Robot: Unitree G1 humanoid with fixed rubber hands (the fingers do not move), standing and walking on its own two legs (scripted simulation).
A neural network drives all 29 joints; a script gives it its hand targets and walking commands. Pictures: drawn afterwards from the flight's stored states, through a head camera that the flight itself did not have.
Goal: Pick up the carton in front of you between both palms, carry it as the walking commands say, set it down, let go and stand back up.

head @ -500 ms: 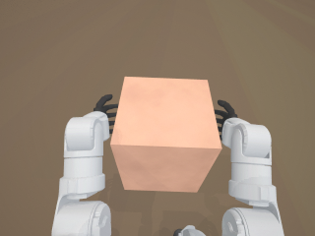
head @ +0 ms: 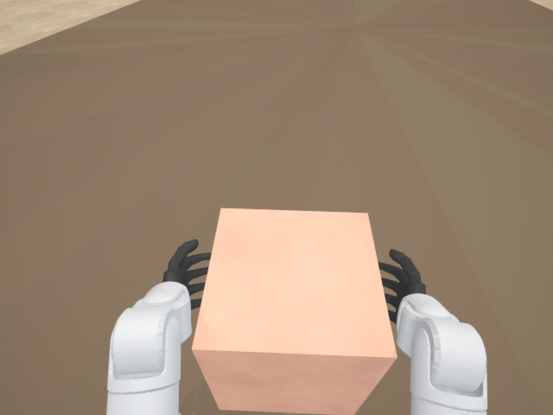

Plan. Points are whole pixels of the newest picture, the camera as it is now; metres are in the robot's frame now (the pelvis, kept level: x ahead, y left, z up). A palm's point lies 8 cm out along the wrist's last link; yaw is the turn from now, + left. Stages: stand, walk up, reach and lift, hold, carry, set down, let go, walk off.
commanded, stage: carry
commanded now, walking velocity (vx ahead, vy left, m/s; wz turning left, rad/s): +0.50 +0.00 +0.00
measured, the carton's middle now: (290, 316) +0.29 +0.00 +0.03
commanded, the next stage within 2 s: none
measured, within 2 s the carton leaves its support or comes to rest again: neither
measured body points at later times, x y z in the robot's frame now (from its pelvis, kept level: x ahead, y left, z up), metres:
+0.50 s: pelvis +0.29 -0.02 -0.01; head +0.25 -0.03 +0.44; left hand +0.56 +0.13 +0.09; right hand +0.56 -0.18 +0.08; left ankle +0.12 +0.10 -0.73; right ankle +0.41 -0.12 -0.73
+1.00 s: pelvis +0.60 +0.00 -0.01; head +0.57 +0.01 +0.44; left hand +0.87 +0.15 +0.08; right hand +0.87 -0.15 +0.09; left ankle +0.70 +0.09 -0.73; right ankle +0.41 -0.11 -0.71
